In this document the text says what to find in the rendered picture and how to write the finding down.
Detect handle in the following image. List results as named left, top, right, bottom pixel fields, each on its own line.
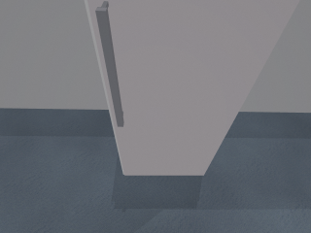
left=95, top=1, right=124, bottom=127

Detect fridge door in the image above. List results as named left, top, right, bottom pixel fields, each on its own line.
left=87, top=0, right=300, bottom=176

